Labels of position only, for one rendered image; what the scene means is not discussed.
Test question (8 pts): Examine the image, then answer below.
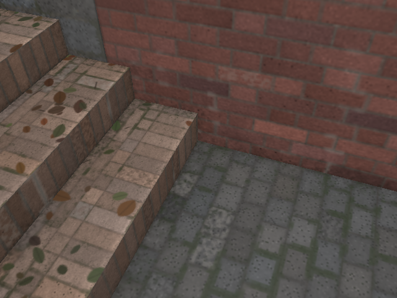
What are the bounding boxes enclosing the stairs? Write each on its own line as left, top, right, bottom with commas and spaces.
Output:
0, 8, 198, 298

